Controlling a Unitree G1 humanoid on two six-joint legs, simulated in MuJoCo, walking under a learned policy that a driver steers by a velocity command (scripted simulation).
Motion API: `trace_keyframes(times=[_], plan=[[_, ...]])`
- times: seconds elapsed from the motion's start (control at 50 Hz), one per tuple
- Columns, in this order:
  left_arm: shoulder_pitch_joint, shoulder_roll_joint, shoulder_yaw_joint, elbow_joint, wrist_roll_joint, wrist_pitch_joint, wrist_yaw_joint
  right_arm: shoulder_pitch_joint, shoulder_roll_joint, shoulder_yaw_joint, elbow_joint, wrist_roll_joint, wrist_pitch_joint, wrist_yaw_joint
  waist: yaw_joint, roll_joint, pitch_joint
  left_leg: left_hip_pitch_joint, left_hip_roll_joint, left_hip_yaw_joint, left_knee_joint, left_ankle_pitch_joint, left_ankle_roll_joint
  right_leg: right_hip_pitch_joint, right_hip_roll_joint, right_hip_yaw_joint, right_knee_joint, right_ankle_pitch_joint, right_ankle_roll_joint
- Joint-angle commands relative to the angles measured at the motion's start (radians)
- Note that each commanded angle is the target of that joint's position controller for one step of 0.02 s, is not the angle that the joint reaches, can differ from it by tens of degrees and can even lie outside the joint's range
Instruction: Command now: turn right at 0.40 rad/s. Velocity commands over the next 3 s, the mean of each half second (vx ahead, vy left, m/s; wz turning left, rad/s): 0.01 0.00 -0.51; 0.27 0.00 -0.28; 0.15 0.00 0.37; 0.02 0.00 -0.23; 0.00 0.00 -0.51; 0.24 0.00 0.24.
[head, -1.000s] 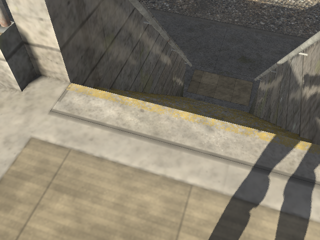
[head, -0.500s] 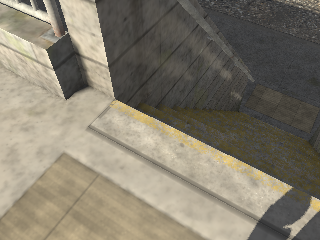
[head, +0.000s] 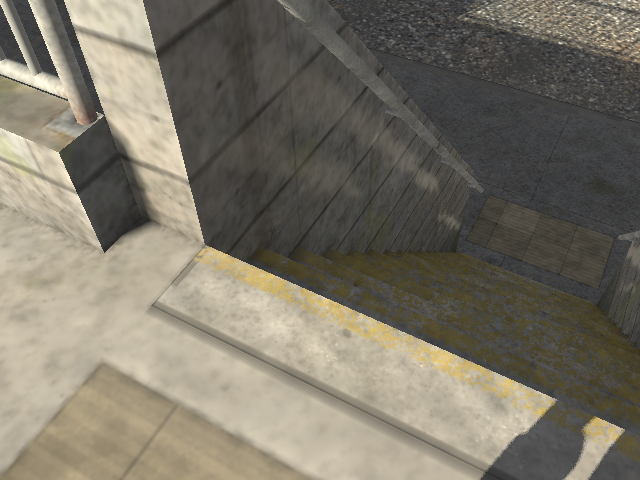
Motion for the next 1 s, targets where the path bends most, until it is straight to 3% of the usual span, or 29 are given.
trace_keyframes(times=[0.02,0.04,0.06,0.1,0.12,0.16,0.24,0.32,0.36,0.38,0.4,0.42,0.44,0.46,0.48,0.5,0.52,0.58,0.64,0.7,0.76,0.8,0.82,0.84,0.86,0.88,0.9,0.94,1.0], plan=[[0.006,0.149,0.046,-0.093,0.005,-0.007,0.004,-0.022,-0.121,-0.045,-0.09,-0.006,-0.006,-0.011,-0.023,-0.176,-0.057,-0.105,0.003,0.028,0.12,0.134,0.019,0.079,-0.147,0.29,-0.216,0.375,-0.141],[0.081,0.191,0.053,-0.093,0.019,-0.012,0.003,-0.098,-0.1,-0.036,-0.118,-0.008,-0.004,-0.013,0.043,-0.3,-0.071,-0.293,-0.115,-0.002,0.323,-0.163,-0.022,0.223,-0.27,0.551,-0.344,0.446,-0.267],[0.122,0.188,0.044,-0.097,0.034,-0.031,0.002,-0.101,-0.084,-0.03,-0.125,-0.006,-0.006,-0.01,0.06,-0.253,-0.145,-0.374,-0.1,-0.136,0.509,-0.303,-0.014,0.324,-0.329,0.635,-0.368,0.444,-0.306],[0.014,0.171,0.04,-0.137,0.01,-0.045,0.013,-0.05,-0.104,-0.035,-0.092,0.002,-0.006,-0.005,0.006,-0.092,-0.15,-0.404,-0.062,-0.176,0.595,-0.188,-0.009,0.315,-0.294,0.528,-0.316,0.451,-0.245],[-0.023,0.157,0.035,-0.149,-0.003,-0.037,0.024,-0.054,-0.116,-0.039,-0.087,-0.005,-0.007,-0.009,-0.004,-0.068,-0.146,-0.387,-0.045,-0.178,0.551,-0.125,-0.013,0.287,-0.265,0.477,-0.317,0.433,-0.214],[-0.048,0.147,0.034,-0.159,-0.008,-0.014,0.035,-0.045,-0.096,-0.035,-0.081,-0.005,-0.009,-0.008,-0.02,-0.092,-0.141,-0.301,-0.057,-0.139,0.432,-0.057,-0.028,0.219,-0.189,0.396,-0.33,0.386,-0.178],[-0.032,0.158,0.047,-0.172,-0.007,0.009,0.053,-0.062,-0.067,-0.018,-0.078,0.007,-0.021,0.011,0.0,-0.132,-0.147,-0.191,-0.087,-0.13,0.172,-0.016,-0.04,0.205,-0.158,0.403,-0.343,0.258,-0.17],[-0.053,0.166,0.056,-0.19,-0.013,0.023,0.048,-0.042,-0.102,-0.028,-0.071,0.017,-0.035,0.033,0.002,-0.186,-0.126,-0.087,-0.108,-0.129,-0.011,0.01,-0.024,0.167,-0.158,0.494,-0.364,0.161,-0.168],[-0.079,0.162,0.056,-0.199,-0.027,0.033,0.048,0.007,-0.104,-0.034,-0.053,0.018,-0.044,0.043,-0.032,-0.182,-0.115,0.015,-0.112,-0.108,-0.197,0.117,0.004,0.131,-0.127,0.503,-0.342,0.118,-0.135],[-0.072,0.151,0.054,-0.199,-0.031,0.035,0.051,0.033,-0.122,-0.043,-0.041,0.011,-0.045,0.045,-0.042,-0.163,-0.115,0.105,-0.081,-0.114,-0.278,0.177,0.025,0.076,-0.091,0.483,-0.315,0.054,-0.098],[-0.055,0.111,0.044,-0.206,-0.025,0.034,0.051,0.066,-0.184,-0.059,-0.045,-0.008,-0.043,0.041,-0.038,-0.044,-0.128,0.216,0.095,-0.26,-0.335,0.167,0.09,-0.049,-0.024,0.404,-0.167,-0.114,-0.042],[-0.051,0.086,0.041,-0.238,-0.03,0.021,0.047,0.044,-0.267,-0.075,-0.049,-0.04,-0.034,0.04,0.002,0.257,-0.092,0.211,0.303,-0.515,-0.394,0.312,0.234,-0.24,0.148,0.176,0.065,-0.291,0.017],[-0.056,0.162,0.067,-0.23,-0.006,0.006,0.044,-0.006,-0.227,-0.067,-0.077,-0.063,-0.042,0.042,-0.009,0.229,-0.078,0.125,0.385,-0.585,-0.413,0.324,0.317,-0.266,0.076,0.178,0.32,-0.308,0.06],[-0.029,0.196,0.081,-0.201,-0.012,0.009,0.04,-0.08,-0.17,-0.049,-0.099,-0.051,-0.046,0.035,0.02,0.153,-0.067,0.09,0.323,-0.479,-0.399,0.306,0.283,-0.244,0.055,0.182,0.429,-0.233,0.07],[0.007,0.18,0.081,-0.169,-0.014,0.022,0.042,-0.13,-0.137,-0.038,-0.108,-0.032,-0.045,0.031,0.039,0.117,-0.052,0.077,0.245,-0.368,-0.385,0.288,0.232,-0.236,0.05,0.161,0.486,-0.166,0.087],[0.026,0.162,0.077,-0.155,-0.011,0.034,0.044,-0.146,-0.117,-0.029,-0.113,-0.014,-0.045,0.027,0.032,0.116,-0.043,0.086,0.208,-0.303,-0.377,0.289,0.212,-0.25,0.046,0.149,0.545,-0.108,0.105],[0.027,0.138,0.07,-0.156,-0.013,0.041,0.041,-0.142,-0.112,-0.023,-0.112,-0.009,-0.041,0.023,0.025,0.118,-0.033,0.08,0.19,-0.253,-0.374,0.326,0.213,-0.254,0.039,0.131,0.583,-0.08,0.12],[-0.07,0.106,0.048,-0.212,-0.024,0.037,0.028,-0.015,-0.145,-0.031,-0.086,-0.01,-0.03,0.008,-0.056,0.164,-0.042,0.201,0.188,-0.229,-0.438,0.05,0.215,-0.338,-0.007,0.048,0.447,0.003,0.138],[-0.124,0.084,0.032,-0.246,-0.017,0.022,0.015,0.056,-0.188,-0.045,-0.067,-0.006,-0.036,0.009,-0.099,0.164,-0.051,0.263,0.236,-0.252,-0.465,-0.056,0.225,-0.321,-0.041,0.034,0.295,-0.037,0.128],[-0.096,0.054,0.014,-0.237,-0.015,0.0,0.001,0.044,-0.208,-0.05,-0.056,0.007,-0.048,0.029,-0.078,0.172,-0.027,0.154,0.232,-0.194,-0.488,-0.063,0.221,-0.137,-0.04,-0.019,0.112,-0.1,0.077],[-0.045,0.065,0.016,-0.206,-0.019,-0.021,-0.01,0.048,-0.219,-0.051,-0.03,0.026,-0.06,0.056,-0.052,0.169,0.004,0.072,0.228,-0.162,-0.472,-0.049,0.224,0.04,-0.019,-0.059,-0.075,-0.08,0.02],[0.079,0.063,0.022,-0.146,-0.025,-0.032,-0.008,0.034,-0.195,-0.039,-0.016,0.04,-0.056,0.067,0.021,0.119,-0.002,-0.027,0.196,-0.121,-0.363,-0.064,0.195,0.261,0.019,-0.093,-0.276,0.02,-0.016],[0.168,0.086,0.032,-0.118,-0.029,-0.036,0.001,0.044,-0.141,-0.018,-0.007,0.029,-0.061,0.073,0.06,0.069,-0.045,-0.142,0.155,-0.083,-0.243,-0.039,0.154,0.452,-0.007,-0.033,-0.288,0.021,-0.027],[0.301,0.165,0.048,-0.104,-0.014,-0.039,0.018,-0.003,-0.047,0.017,-0.041,0.0,-0.073,0.087,0.11,-0.164,-0.111,-0.343,0.054,0.022,0.145,-0.121,0.067,0.633,-0.243,0.29,-0.369,0.0,-0.084],[0.284,0.29,0.072,-0.13,-0.003,-0.049,0.018,-0.012,-0.075,0.006,-0.092,0.016,-0.095,0.085,0.08,-0.289,-0.073,-0.603,-0.028,-0.003,0.367,-0.206,0.042,0.608,-0.449,0.633,-0.467,-0.148,-0.248],[0.278,0.212,0.056,-0.124,-0.005,-0.068,0.013,-0.065,-0.159,-0.013,-0.096,0.041,-0.104,0.081,0.109,-0.194,-0.028,-0.649,0.033,-0.093,0.503,-0.171,0.049,0.533,-0.444,0.63,-0.499,-0.268,-0.285],[0.229,0.145,0.031,-0.121,-0.006,-0.082,0.011,-0.056,-0.17,-0.019,-0.086,0.052,-0.102,0.087,0.078,-0.184,0.03,-0.684,0.056,-0.121,0.516,-0.056,0.067,0.503,-0.387,0.526,-0.509,-0.322,-0.242],[0.121,0.105,0.014,-0.129,-0.003,-0.092,0.008,-0.02,-0.161,-0.022,-0.048,0.027,-0.094,0.089,0.025,-0.148,0.064,-0.639,0.083,-0.135,0.475,0.119,0.06,0.419,-0.298,0.334,-0.54,-0.131,-0.168],[0.105,0.094,0.012,-0.108,0.025,-0.101,0.017,0.027,-0.12,-0.017,-0.013,0.015,-0.082,0.09,-0.003,-0.093,0.042,-0.541,0.04,-0.149,0.452,0.257,0.023,0.36,-0.24,0.101,-0.524,0.4,-0.124]])
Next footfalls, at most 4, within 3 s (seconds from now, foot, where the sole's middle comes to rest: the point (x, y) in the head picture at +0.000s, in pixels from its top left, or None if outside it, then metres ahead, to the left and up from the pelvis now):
0.40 left None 0.07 0.13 -0.76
0.84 right None -0.02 -0.13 -0.76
1.26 left None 0.33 -0.06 -0.76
1.66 right None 0.23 -0.28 -0.76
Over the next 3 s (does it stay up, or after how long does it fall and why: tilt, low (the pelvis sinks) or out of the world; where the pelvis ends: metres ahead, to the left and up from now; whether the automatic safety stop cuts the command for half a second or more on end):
stays up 0.26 -0.23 0.02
